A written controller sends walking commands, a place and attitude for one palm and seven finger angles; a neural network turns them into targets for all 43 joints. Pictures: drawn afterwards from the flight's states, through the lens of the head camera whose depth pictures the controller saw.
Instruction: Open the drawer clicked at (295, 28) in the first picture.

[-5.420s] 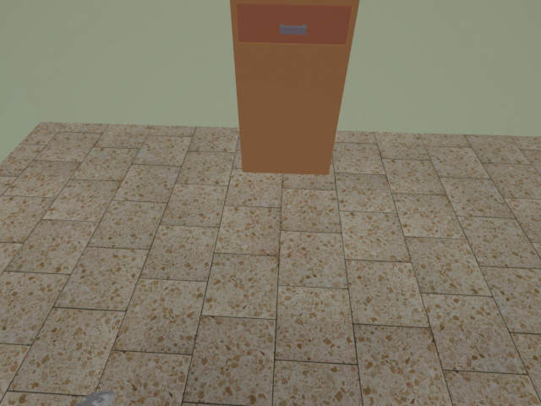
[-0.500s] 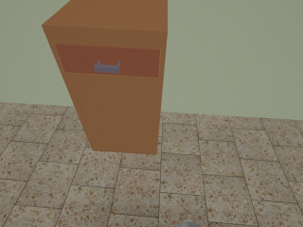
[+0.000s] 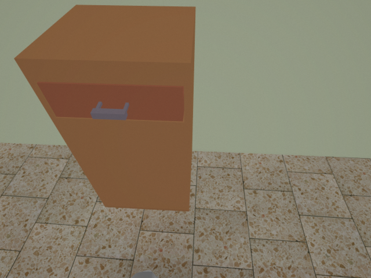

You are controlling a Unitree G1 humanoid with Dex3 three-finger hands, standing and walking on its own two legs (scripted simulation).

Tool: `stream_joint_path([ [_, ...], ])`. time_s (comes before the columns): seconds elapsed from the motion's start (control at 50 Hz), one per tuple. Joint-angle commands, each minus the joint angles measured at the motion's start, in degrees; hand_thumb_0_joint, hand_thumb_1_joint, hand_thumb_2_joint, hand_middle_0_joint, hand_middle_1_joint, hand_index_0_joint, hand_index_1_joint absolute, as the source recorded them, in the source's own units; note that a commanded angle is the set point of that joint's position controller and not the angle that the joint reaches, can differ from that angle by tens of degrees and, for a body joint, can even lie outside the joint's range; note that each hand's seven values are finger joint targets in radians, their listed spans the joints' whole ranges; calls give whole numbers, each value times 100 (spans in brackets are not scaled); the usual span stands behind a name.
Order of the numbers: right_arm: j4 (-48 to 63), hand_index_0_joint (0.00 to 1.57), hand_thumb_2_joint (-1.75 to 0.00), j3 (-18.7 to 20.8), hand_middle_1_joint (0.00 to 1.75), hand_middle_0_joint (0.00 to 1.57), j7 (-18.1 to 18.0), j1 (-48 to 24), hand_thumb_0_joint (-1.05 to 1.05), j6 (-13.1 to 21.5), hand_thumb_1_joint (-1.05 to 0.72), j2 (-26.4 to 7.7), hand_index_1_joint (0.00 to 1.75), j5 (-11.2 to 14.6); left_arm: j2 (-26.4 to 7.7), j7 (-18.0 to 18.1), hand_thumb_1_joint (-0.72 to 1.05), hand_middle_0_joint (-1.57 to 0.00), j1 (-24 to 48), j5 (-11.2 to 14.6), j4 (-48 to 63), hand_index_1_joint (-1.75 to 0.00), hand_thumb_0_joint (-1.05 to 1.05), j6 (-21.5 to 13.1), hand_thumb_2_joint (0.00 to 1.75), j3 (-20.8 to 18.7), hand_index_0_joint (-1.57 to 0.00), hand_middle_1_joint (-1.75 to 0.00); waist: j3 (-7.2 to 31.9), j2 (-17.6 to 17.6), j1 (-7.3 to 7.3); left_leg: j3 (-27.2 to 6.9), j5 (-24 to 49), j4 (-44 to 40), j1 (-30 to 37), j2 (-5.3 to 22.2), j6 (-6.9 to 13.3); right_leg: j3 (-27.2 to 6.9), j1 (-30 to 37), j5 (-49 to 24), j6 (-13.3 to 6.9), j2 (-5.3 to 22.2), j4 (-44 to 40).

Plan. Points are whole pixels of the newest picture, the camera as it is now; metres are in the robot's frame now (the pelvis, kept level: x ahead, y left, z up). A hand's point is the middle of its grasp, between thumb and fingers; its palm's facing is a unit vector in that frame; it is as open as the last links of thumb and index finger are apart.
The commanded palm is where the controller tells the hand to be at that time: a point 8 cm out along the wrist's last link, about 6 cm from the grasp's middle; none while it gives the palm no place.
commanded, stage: come to a stop and stand still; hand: left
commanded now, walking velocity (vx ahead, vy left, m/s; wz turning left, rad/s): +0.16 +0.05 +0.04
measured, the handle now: (111, 109) +0.58 +0.28 +0.01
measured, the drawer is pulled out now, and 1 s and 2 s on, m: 0.00 0.00 0.00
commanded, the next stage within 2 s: look again from close up in 1.80 s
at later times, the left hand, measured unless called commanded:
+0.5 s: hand out of the picture +0.10 +0.20 -0.18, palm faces +0.04 -0.96 -0.28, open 7.4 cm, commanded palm none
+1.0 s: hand out of the picture +0.03 +0.16 -0.15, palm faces +0.10 -0.95 -0.28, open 7.3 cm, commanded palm none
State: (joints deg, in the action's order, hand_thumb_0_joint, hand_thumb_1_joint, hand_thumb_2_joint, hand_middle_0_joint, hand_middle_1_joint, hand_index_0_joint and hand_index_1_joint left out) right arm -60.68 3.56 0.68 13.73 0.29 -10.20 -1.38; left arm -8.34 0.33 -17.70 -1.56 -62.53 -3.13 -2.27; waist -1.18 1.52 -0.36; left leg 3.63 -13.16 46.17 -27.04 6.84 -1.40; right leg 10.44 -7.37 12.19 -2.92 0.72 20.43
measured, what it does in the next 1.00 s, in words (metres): steps on the spot: left foot, then right foot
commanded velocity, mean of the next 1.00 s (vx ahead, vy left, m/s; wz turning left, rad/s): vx -0.05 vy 0.05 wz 0.00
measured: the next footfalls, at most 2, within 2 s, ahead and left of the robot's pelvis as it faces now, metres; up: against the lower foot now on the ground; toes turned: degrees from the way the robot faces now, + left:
left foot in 0.12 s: +0.13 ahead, +0.15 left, +0.00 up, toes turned +7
right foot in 0.54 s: +0.10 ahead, -0.13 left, +0.00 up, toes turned -6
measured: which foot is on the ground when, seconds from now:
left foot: up 0.00-0.10, down 0.12-0.54, up 0.56-1.00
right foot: down 0.00-0.14, up 0.16-0.52, down 0.54-1.00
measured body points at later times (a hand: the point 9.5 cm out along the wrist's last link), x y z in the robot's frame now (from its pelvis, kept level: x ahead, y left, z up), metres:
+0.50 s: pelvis +0.05 +0.00 -0.01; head +0.08 -0.01 +0.44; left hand +0.10 +0.26 -0.16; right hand +0.12 -0.24 -0.17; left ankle +0.09 +0.14 -0.75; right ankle +0.06 -0.12 -0.72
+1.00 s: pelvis +0.02 -0.04 +0.00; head +0.05 -0.07 +0.45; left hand +0.03 +0.21 -0.13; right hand +0.06 -0.29 -0.17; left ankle -0.03 +0.14 -0.69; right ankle +0.06 -0.13 -0.75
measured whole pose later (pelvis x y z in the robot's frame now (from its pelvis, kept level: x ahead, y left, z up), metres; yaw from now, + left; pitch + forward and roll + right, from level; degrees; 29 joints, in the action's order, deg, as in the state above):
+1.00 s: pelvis +0.02 -0.04 +0.00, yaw +0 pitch +1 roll +4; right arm -60.1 3.9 0.4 12.8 -3.9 -13.9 -1.0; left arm -9.0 1.3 -15.3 -1.9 -58.9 0.5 -2.7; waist -2.9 0.7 -3.0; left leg -0.5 -22.4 46.0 -17.5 1.4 -2.6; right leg 4.8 -15.0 8.8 -2.5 4.0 23.0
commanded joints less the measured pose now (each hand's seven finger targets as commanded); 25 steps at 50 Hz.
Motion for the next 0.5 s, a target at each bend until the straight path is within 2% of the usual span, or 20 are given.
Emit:
stream_joint_path([
  [0.0, 340, 20, -90, -45, 30, 20, 50, -33, 0, 131, -90, -100, 30, 17, -946, 32, 90, -20, -316, -7, 169, -30, 0, -63, 90, -198, -20, -30, -365, -843, -124, 102, -198, -767, 242, -93, 89, -1149, -232, -48, -643, 1692, -915],
  [0.02, 352, 20, -90, -52, 30, 20, 41, -49, 0, 158, -90, -117, 30, 14, -900, 40, 90, -20, -354, -4, 134, -30, 0, -50, 90, -200, -20, -30, -336, -753, -109, 117, -158, -1041, 485, -140, 106, -1163, -257, -165, -608, 1668, -750],
  [0.04, 315, 20, -90, -62, 30, 20, 26, 90, 0, 186, -90, -119, 30, 10, -887, 46, 90, -20, -337, 12, 112, -30, 0, -30, 90, -195, -20, -30, -296, -760, -33, 200, 13, -1398, 826, -206, 116, -1055, -313, -209, -530, 1580, -543],
  [0.06, 218, 20, -90, -69, 30, 20, 2, 322, 0, 221, -90, -158, 30, 8, -807, 53, 90, -20, -341, 21, 88, -30, 0, 13, 90, -178, -20, -30, -258, -457, 70, 271, 262, -1831, 1488, -291, 119, -899, -643, -153, -389, 1401, -162],
  [0.08, 67, 20, -90, -78, 30, 20, -52, 728, 0, 286, -90, -335, 30, 1, -559, 71, 90, -20, -402, 42, 71, -30, 0, 54, 90, -103, -20, -30, 5, 195, 190, -98, 995, -2301, 2233, -48, 159, -637, -860, -333, -165, 982, 719],
  [0.1, -11, 20, -90, -47, 30, 20, -133, 1059, 0, 316, -90, -707, 30, -25, -274, 78, 90, -20, -560, 98, 93, -30, 0, 73, 90, -6, -20, -30, 406, 1083, 199, -1139, 2672, -2423, 2878, 939, 539, -233, -1377, 457, 172, 455, 1608],
  [0.12, -15, 20, -90, -75, 30, 20, -213, 973, 0, 246, -90, -810, 30, 27, -170, 118, 90, -20, -666, 141, 50, -30, 0, 101, 90, 71, -20, -30, 547, 1326, 100, -1521, 4190, -2633, 2790, 1541, 980, -368, -1371, 1966, 354, 296, 2163],
  [0.14, 29, 20, -90, -111, 30, 20, -261, 690, 0, 178, -90, -756, 30, 21, -173, 167, 90, -20, -651, 123, 1, -30, 0, 139, 90, 96, -20, -30, 361, 723, 18, -1156, 4415, -2622, 2354, 1500, 1122, -668, -1085, 2184, 337, 386, 2284],
  [0.16, 22, 20, -90, -177, 30, 20, -332, 381, 0, 186, -90, -626, 30, 30, -125, 188, 90, -20, -660, 132, -101, -30, 0, 220, 90, 122, -20, -30, 223, 1065, -67, -1015, 4847, -2708, 2210, 1344, 1022, -736, -1099, 2031, 406, 467, 2281],
  [0.18, -9, 20, -90, -199, 30, 20, -376, 281, 0, 162, -90, -564, 30, 47, -265, 201, 90, -20, -613, 112, -165, -30, 0, 275, 90, 105, -20, -30, 136, 1025, -32, -897, 5426, -2601, 2284, 1259, 962, -805, -1111, 1819, 429, 484, 2272],
  [0.22, 9, 20, -90, -106, 30, 20, -421, 271, 0, 67, -90, -690, 30, 81, -459, 201, 90, -20, -502, 93, -85, -30, 0, 376, 90, 34, -20, -30, 141, 870, 73, -769, 6016, -2457, 2503, 1273, 1001, -843, -1276, 1582, 438, 432, 2396],
  [0.24, 33, 20, -90, -29, 30, 20, -442, 281, 0, 24, -90, -806, 30, 87, -512, 193, 90, -20, -419, 79, 7, -30, 0, 432, 90, -6, -20, -30, 185, 810, 109, -770, 6032, -2444, 2586, 1346, 1066, -842, -1384, 1587, 438, 394, 2602],
  [0.26, 66, 20, -90, 23, 30, 20, -454, 236, 0, -5, -90, -885, 30, 81, -555, 180, 90, -20, -350, 70, 62, -30, 0, 470, 90, -39, -20, -30, 147, 596, 114, -780, 5881, -2452, 2548, 1444, 1134, -856, -1473, 1626, 433, 366, 2813],
  [0.3, 145, 20, -90, 115, 30, 20, -464, 126, 0, -79, -90, -1035, 30, 51, -543, 154, 90, -20, -198, 46, 232, -30, 0, 557, 90, -104, -20, -30, 318, 486, 140, -722, 5286, -2464, 2552, 1502, 1220, -938, -1662, 1638, 443, 298, 3309],
  [0.34, 259, 20, -90, 133, 30, 20, -447, -141, 0, -117, -90, -1024, 30, 27, -533, 142, 90, -20, -123, 59, 366, -30, 0, 620, 90, -161, -20, -30, 372, 547, 48, -598, 4410, -2496, 2250, 1427, 1188, -1078, -1646, 1542, 435, 290, 3561],
  [0.36, 314, 20, -90, 131, 30, 20, -421, -296, 0, -123, -90, -988, 30, 19, -528, 136, 90, -20, -131, 55, 400, -30, 0, 623, 90, -163, -20, -30, 352, 604, -2, -501, 4006, -2516, 2047, 1341, 1138, -1036, -1567, 1446, 435, 264, 3510],
  [0.42, 425, 20, -90, 159, 30, 20, -336, -583, 0, -143, -90, -980, 30, -25, -464, 119, 90, -20, -64, 72, 553, -30, 0, 607, 90, -159, -20, -30, 286, 1020, -52, -444, 2802, -2577, 1590, 1187, 985, -875, -1090, 1208, 382, 294, 2659],
  [0.44, 441, 20, -90, 162, 30, 20, -301, -640, 0, -152, -90, -977, 30, -21, -476, 120, 90, -20, -143, 78, 554, -30, 0, 574, 90, -156, -20, -30, 274, 1074, -115, -424, 2261, -2523, 1420, 1136, 903, -822, -826, 962, 373, 296, 2233],
  [0.46, 426, 20, -90, 145, 30, 20, -263, -647, 0, -166, -90, -927, 30, -5, -500, 126, 90, -20, -289, 71, 502, -30, 0, 520, 90, -148, -20, -30, 275, 886, -196, -363, 1558, -2374, 1194, 944, 754, -729, -462, 580, 395, 258, 1668],
  [0.48, 407, 20, -90, 120, 30, 20, -222, -612, 0, -177, -90, -842, 30, 23, -534, 134, 90, -20, -436, 52, 427, -30, 0, 457, 90, -135, -20, -30, 314, 553, -266, -229, 749, -2092, 1043, 646, 542, -692, -115, -8, 431, 240, 875],
])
